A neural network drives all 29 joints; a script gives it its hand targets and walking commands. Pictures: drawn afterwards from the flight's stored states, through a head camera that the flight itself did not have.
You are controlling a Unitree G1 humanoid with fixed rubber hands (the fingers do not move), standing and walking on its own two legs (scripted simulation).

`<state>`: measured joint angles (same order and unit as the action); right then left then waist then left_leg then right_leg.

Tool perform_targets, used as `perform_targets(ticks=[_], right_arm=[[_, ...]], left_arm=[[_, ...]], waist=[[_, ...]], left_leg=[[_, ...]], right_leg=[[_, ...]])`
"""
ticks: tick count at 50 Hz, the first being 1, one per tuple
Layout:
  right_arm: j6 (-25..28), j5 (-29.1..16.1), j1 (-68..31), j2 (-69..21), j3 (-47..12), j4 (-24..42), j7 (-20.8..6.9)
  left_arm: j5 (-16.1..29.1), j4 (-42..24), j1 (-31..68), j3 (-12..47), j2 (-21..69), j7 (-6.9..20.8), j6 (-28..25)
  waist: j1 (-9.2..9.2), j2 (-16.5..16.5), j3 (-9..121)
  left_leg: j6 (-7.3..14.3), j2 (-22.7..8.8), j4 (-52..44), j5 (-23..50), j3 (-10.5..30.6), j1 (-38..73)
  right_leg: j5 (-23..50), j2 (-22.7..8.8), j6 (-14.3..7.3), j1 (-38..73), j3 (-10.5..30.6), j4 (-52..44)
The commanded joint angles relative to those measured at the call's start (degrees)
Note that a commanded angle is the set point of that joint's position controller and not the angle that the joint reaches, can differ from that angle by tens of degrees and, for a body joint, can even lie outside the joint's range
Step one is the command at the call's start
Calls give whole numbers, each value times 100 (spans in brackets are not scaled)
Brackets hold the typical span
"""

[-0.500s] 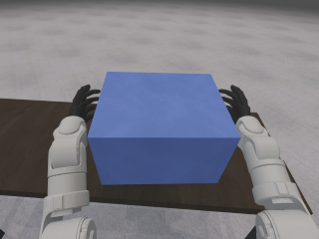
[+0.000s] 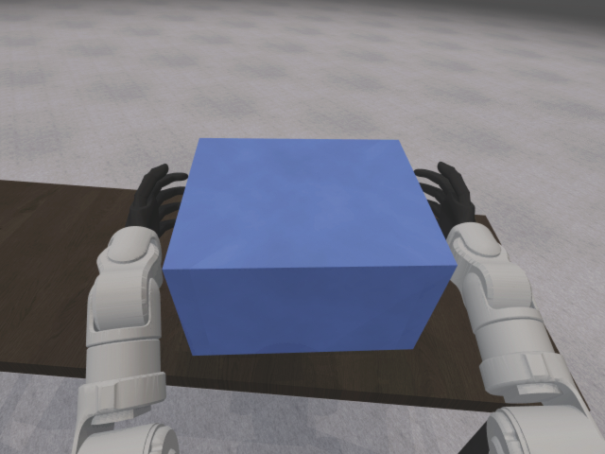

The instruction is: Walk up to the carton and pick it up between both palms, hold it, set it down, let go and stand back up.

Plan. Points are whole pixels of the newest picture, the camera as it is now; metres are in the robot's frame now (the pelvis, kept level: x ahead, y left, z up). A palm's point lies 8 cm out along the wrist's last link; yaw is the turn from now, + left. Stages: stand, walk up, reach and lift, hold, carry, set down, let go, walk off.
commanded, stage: hold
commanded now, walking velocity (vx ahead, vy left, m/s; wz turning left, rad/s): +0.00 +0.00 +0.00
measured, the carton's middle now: (302, 240) +0.39 +0.00 +0.13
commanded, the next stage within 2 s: none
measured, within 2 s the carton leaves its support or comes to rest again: neither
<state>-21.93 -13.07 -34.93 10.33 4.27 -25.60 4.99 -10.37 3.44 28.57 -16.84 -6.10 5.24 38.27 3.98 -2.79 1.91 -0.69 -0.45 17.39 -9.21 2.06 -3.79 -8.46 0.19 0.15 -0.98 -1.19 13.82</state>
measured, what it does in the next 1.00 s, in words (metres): stands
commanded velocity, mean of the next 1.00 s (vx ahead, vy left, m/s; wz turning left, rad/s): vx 0.00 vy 0.00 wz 0.00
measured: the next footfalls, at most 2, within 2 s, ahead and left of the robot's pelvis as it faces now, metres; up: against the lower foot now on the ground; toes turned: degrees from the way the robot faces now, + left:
none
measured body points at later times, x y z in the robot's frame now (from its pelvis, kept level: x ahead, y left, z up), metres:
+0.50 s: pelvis -0.01 +0.00 +0.00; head -0.05 +0.02 +0.45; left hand +0.36 +0.20 +0.19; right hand +0.37 -0.19 +0.19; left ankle +0.01 +0.12 -0.75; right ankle +0.00 -0.12 -0.75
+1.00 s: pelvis -0.01 +0.00 +0.00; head -0.06 +0.02 +0.45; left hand +0.36 +0.20 +0.19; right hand +0.36 -0.19 +0.19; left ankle +0.01 +0.12 -0.75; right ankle +0.00 -0.12 -0.75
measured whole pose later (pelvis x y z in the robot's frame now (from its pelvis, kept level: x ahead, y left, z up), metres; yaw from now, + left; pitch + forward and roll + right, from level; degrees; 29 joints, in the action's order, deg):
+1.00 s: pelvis -0.01 +0.00 +0.00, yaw -1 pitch -5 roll +0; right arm -21.5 -11.6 -37.0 10.2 4.7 -29.9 4.2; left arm -11.5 7.1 30.6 -18.3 -5.5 5.8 38.0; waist 3.2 -1.9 2.9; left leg -0.5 -0.4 15.9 -7.7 1.4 -3.3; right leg -7.5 0.1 0.1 -1.5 -0.5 13.8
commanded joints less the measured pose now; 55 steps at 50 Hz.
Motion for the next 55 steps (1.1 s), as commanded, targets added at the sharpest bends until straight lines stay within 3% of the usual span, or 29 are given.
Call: perform_targets(ticks=[1,20,21,23,25,27,29,30,34,38,39,42,46,48,49,51,55], right_arm=[[221,-535,-3521,-2684,-1997,1709,-743],[232,-367,-3798,-2918,-1955,1384,-728],[235,-519,-3552,-2880,-2113,1468,-729],[212,-493,-3513,-2757,-1999,1437,-721],[187,-420,-3498,-2715,-1884,1315,-750],[186,-420,-3353,-2669,-1909,1246,-757],[134,-347,-3445,-2750,-1907,1108,-745],[202,-413,-3609,-2850,-1996,1394,-739],[267,-255,-3949,-2934,-1786,1284,-809],[368,-421,-3858,-2914,-2041,1593,-821],[276,-333,-3692,-2779,-1897,1209,-804],[229,-262,-3741,-2867,-1876,953,-811],[305,-388,-3893,-2873,-1958,1283,-786],[264,-351,-3637,-2854,-1872,1038,-785],[187,-277,-3541,-2776,-1758,710,-796],[220,-185,-3591,-2817,-1636,721,-851],[411,-303,-3932,-2870,-1772,1280,-856]], left_arm=[[813,-907,3217,2534,2635,656,-249],[739,-375,3494,2325,2687,744,-299],[732,-795,3274,2386,2713,708,-335],[729,-820,3359,2409,2659,691,-332],[708,-798,3400,2375,2652,691,-313],[626,-792,3155,2333,2660,700,-252],[557,-499,3164,2159,2553,761,-204],[592,-609,3202,2193,2611,788,-216],[701,-408,3682,2314,2690,742,-328],[834,-609,3439,2472,2820,634,-407],[706,-345,3391,2364,2694,635,-368],[600,-255,3483,2173,2634,714,-309],[682,-447,3475,2241,2680,717,-317],[649,-438,3401,2246,2706,709,-312],[485,-181,3355,2053,2613,739,-244],[548,-361,3579,2152,2697,755,-247],[750,-623,3698,2370,2767,688,-358]], waist=[[47,510,1889],[-32,296,1809],[-26,486,2096],[62,494,2046],[66,511,1897],[64,479,1725],[-12,258,1361],[-69,203,1677],[-35,300,1631],[-66,319,2248],[-20,356,1800],[-107,288,1596],[-131,263,1844],[3,341,1676],[-22,316,1341],[29,423,1380],[25,465,2000]], left_leg=[[-283,314,8,1927,-259,686],[-99,321,-189,1219,-318,379],[-143,336,-138,1565,-311,485],[-232,335,-82,1734,-320,572],[-228,338,-175,1412,-315,506],[-223,325,-191,1502,-333,509],[-82,327,-301,1107,-348,250],[-51,345,-277,1233,-385,276],[-43,313,-365,782,-392,197],[-92,320,-153,1429,-316,467],[-102,330,-224,1206,-331,421],[-14,327,-385,767,-388,229],[-46,335,-224,1229,-364,370],[-85,300,-251,1239,-362,406],[-54,296,-375,935,-390,396],[-52,264,-508,537,-359,232],[-108,347,-221,1145,-376,397]], right_leg=[[1511,307,59,353,-200,28],[1156,210,113,375,-122,-48],[1410,263,61,505,-119,8],[1496,277,33,456,-157,27],[1156,273,7,335,-187,-15],[1277,265,-5,398,-186,-19],[1026,228,38,375,-147,-98],[1163,208,72,491,-130,-53],[565,205,21,157,-150,-102],[1208,276,2,421,-121,-8],[975,259,4,281,-122,-77],[608,201,46,245,-146,-121],[1014,243,53,422,-124,-41],[940,256,13,310,-123,-84],[627,254,15,251,-145,-187],[293,227,-1,208,-149,-160],[872,222,33,253,-161,-57]])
